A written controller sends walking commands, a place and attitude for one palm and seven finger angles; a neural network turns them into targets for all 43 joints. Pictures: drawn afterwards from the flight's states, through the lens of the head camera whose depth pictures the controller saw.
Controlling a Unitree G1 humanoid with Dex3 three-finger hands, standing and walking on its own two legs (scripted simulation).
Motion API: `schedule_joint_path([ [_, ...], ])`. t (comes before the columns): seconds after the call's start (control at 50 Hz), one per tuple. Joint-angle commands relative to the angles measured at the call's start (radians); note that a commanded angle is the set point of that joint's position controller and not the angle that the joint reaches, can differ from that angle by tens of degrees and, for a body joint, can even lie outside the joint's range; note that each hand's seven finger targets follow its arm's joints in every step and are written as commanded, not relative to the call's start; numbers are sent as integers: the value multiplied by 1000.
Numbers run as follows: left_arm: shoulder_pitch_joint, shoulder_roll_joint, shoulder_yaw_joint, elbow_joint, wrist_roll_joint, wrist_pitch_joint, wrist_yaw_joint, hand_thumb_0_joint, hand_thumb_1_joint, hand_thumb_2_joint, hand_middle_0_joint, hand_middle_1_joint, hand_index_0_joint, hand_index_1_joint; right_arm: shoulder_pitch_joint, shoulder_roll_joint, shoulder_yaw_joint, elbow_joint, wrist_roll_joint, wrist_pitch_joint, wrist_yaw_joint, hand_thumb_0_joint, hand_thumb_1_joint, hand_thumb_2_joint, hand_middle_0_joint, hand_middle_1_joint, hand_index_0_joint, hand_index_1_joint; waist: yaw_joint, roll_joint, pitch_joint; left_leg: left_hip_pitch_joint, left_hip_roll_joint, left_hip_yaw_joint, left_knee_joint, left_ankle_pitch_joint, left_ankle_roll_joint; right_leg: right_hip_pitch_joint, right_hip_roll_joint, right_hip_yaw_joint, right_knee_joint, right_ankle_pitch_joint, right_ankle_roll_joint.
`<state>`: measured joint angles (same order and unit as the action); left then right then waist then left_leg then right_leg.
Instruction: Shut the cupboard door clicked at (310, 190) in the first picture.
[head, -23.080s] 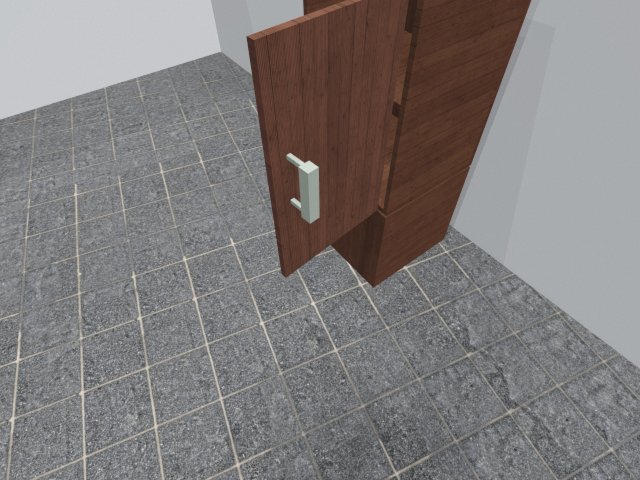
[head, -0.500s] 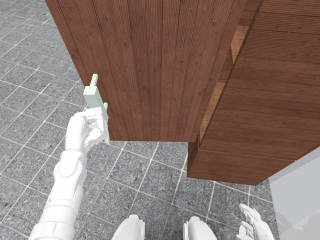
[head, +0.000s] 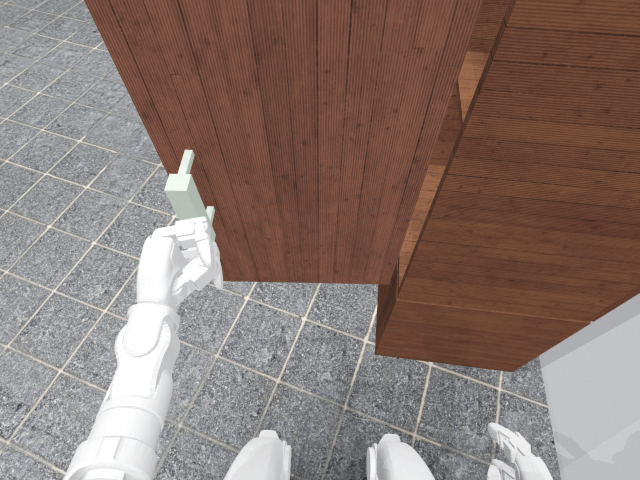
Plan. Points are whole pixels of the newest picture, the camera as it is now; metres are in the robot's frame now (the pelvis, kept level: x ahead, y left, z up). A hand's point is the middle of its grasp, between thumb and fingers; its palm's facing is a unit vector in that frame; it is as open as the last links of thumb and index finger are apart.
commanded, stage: push the door shut along its arc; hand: left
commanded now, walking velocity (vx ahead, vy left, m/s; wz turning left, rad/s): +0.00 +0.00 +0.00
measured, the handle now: (196, 201) +0.46 +0.19 +0.04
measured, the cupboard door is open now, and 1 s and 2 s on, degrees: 96 80 68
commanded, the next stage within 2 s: pull the fist back off the door in 1.96 s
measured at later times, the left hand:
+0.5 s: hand (224, 232) +0.41 +0.15 +0.04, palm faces -0.12 -0.99 -0.04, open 3.2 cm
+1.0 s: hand (229, 200) +0.46 +0.15 +0.04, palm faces -0.22 -0.97 -0.04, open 3.2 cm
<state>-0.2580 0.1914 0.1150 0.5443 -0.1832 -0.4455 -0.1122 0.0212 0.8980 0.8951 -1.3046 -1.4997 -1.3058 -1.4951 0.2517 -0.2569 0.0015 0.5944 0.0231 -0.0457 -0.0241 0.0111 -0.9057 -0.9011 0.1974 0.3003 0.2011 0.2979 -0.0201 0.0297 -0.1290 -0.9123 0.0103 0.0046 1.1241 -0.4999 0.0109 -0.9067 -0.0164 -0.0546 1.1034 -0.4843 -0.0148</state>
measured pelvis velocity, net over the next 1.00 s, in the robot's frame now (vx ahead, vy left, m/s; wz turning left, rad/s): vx -0.02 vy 0.01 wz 0.00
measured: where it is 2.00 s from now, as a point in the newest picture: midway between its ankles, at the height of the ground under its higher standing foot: outside the picture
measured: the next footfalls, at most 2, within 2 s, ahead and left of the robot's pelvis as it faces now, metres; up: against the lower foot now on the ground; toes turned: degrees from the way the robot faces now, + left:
none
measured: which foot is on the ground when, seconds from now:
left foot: down 0.00-1.00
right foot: down 0.00-1.00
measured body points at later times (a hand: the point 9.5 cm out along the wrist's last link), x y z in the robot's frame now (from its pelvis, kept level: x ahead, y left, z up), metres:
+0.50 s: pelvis -0.01 +0.00 -0.01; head +0.09 +0.00 +0.43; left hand +0.41 +0.20 +0.05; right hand +0.09 -0.26 -0.13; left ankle +0.02 +0.11 -0.65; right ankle +0.03 -0.11 -0.65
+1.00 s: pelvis -0.02 +0.01 -0.02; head +0.10 +0.03 +0.41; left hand +0.47 +0.20 +0.05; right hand +0.03 -0.26 -0.14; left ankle +0.02 +0.11 -0.65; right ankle +0.03 -0.11 -0.65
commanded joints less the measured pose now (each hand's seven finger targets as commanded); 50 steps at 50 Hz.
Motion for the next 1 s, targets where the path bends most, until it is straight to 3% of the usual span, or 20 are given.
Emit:
schedule_joint_path([
  [0.0, -351, 124, 30, -211, 2, -82, -9, 0, 900, 900, -1300, -1500, -1300, -1500, 20, -131, -57, -101, 0, -56, -12, 0, -900, -900, 200, 300, 200, 300, -31, -3, -367, 201, -8, -32, -152, 203, 8, 186, 19, 35, -139, 225, -12],
  [0.02, -335, 101, 11, -203, 4, -76, -12, 0, 900, 900, -1300, -1500, -1300, -1500, 16, -127, -54, -106, 0, -55, -9, 0, -900, -900, 200, 300, 200, 300, -28, 8, -379, 209, -9, -31, -155, 213, 7, 187, 18, 30, -135, 235, -12],
  [0.08, -322, 121, 35, -162, 8, -55, -5, 0, 900, 900, -1300, -1500, -1300, -1500, 16, -126, -53, -111, 2, -46, -7, 0, -900, -900, 200, 300, 200, 300, -25, -34, -364, 174, -11, -23, -156, 211, 9, 208, 18, 37, -141, 244, -8],
  [0.12, -396, 148, 52, -117, 13, -42, -5, 0, 900, 900, -1300, -1500, -1300, -1500, 22, -127, -47, -103, 2, -39, -10, 0, -900, -900, 200, 300, 200, 300, -43, -52, -329, 135, -13, -20, -151, 179, 14, 204, 15, 46, -150, 224, -2],
  [0.18, -485, 219, 110, -70, 13, -49, -12, 0, 900, 900, -1300, -1500, -1300, -1500, 23, -126, -43, -99, 4, -32, -18, 0, -900, -900, 200, 300, 200, 300, -48, -85, -319, 83, -16, -14, -143, 142, 18, 227, 11, 70, -163, 187, 2],
  [0.2, -506, 258, 138, -60, 13, -54, -18, 0, 900, 900, -1300, -1500, -1300, -1500, 26, -131, -41, -99, 2, -31, -23, 0, -900, -900, 200, 300, 200, 300, -39, -70, -326, 78, -17, -13, -138, 144, 19, 235, 13, 76, -159, 188, -1],
  [0.24, -581, 248, 121, -48, 8, -71, -41, 0, 900, 900, -1300, -1500, -1300, -1500, 24, -124, -38, -90, 4, -34, -26, 0, -900, -900, 200, 300, 200, 300, -48, -29, -367, 85, -19, -10, -125, 157, 18, 239, 9, 83, -148, 210, -2],
  [0.26, -593, 246, 123, -13, 2, -73, -55, 0, 900, 900, -1300, -1500, -1300, -1500, 32, -124, -38, -84, 4, -35, -27, 0, -900, -900, 200, 300, 200, 300, -56, -46, -368, 86, -17, -11, -121, 160, 19, 236, 12, 81, -149, 215, -1],
  [0.32, -625, 277, 140, 20, -13, -78, -101, 0, 900, 900, -1300, -1500, -1300, -1500, 49, -132, -39, -74, 7, -36, -29, 0, -900, -900, 200, 300, 200, 300, -53, -18, -424, 94, -16, -16, -106, 202, 17, 249, 12, 85, -128, 267, -4],
  [0.38, -696, 306, 153, 69, -22, -73, -138, 0, 900, 900, -1300, -1500, -1300, -1500, 65, -139, -41, -59, 11, -34, -32, 0, -900, -900, 200, 300, 200, 300, -66, -20, -419, 85, -13, -21, -100, 193, 17, 229, 13, 83, -128, 250, -3],
  [0.44, -780, 258, 107, 108, -28, -60, -162, 0, 900, 900, -1300, -1500, -1300, -1500, 79, -142, -42, -45, 15, -36, -30, 0, -900, -900, 200, 300, 200, 300, -91, 13, -409, 126, -10, -36, -102, 196, 17, 160, 17, 63, -125, 237, -6],
  [0.48, -813, 272, 115, 140, -28, -56, -169, 0, 900, 900, -1300, -1500, -1300, -1500, 94, -150, -45, -38, 15, -35, -31, 0, -900, -900, 200, 300, 200, 300, -102, -11, -416, 120, -9, -39, -97, 192, 20, 151, 19, 63, -127, 229, -4],
  [0.5, -827, 296, 127, 148, -23, -57, -174, 0, 900, 900, -1300, -1500, -1300, -1500, 102, -156, -47, -36, 14, -36, -32, 0, -900, -900, 200, 300, 200, 300, -96, 1, -426, 133, -8, -45, -95, 201, 20, 138, 21, 59, -118, 230, -10],
  [0.52, -845, 267, 101, 174, -22, -54, -181, 0, 900, 900, -1300, -1500, -1300, -1500, 104, -153, -44, -33, 16, -35, -30, 0, -900, -900, 200, 300, 200, 300, -107, 3, -420, 131, -9, -45, -97, 198, 20, 127, 21, 57, -121, 227, -8],
  [0.64, -971, 320, 116, 253, -3, -63, -207, 0, 900, 900, -1300, -1500, -1300, -1500, 136, -171, -47, -12, 12, -39, -24, 0, -900, -900, 200, 300, 200, 300, -130, 11, -439, 123, -6, -61, -83, 160, 23, 66, 26, 52, -114, 163, -13],
  [0.72, -1044, 295, 73, 255, 5, -68, -231, 0, 900, 900, -1300, -1500, -1300, -1500, 153, -178, -49, -6, 11, -39, -18, 0, -900, -900, 200, 300, 200, 300, -148, 80, -480, 199, 0, -81, -83, 189, 18, -8, 30, 39, -98, 161, -19],
  [0.84, -1159, 295, 47, 329, 23, -54, -238, 0, 900, 900, -1300, -1500, -1300, -1500, 179, -191, -46, 11, 7, -42, -14, 0, -900, -900, 200, 300, 200, 300, -188, 61, -433, 181, 3, -105, -82, 121, 19, -87, 36, 27, -97, 100, -21],
  [0.86, -1189, 280, 28, 325, 26, -53, -239, 0, 900, 900, -1300, -1500, -1300, -1500, 181, -191, -46, 15, 6, -44, -13, 0, -900, -900, 200, 300, 200, 300, -197, 88, -434, 194, 3, -108, -80, 120, 19, -110, 36, 25, -95, 97, -23],
  [0.92, -1239, 291, 29, 337, 30, -49, -245, 0, 900, 900, -1300, -1500, -1300, -1500, 201, -202, -47, 29, 1, -48, -12, 0, -900, -900, 200, 300, 200, 300, -208, 112, -464, 241, 8, -130, -78, 135, 14, -157, 36, 13, -79, 104, -27],
  [0.98, -1274, 263, 0, 344, 33, -36, -256, 0, 900, 900, -1300, -1500, -1300, -1500, 212, -202, -47, 32, -3, -49, -8, 0, -900, -900, 200, 300, 200, 300, -219, 139, -496, 272, 9, -139, -69, 166, 11, -183, 36, 10, -72, 119, -29],
])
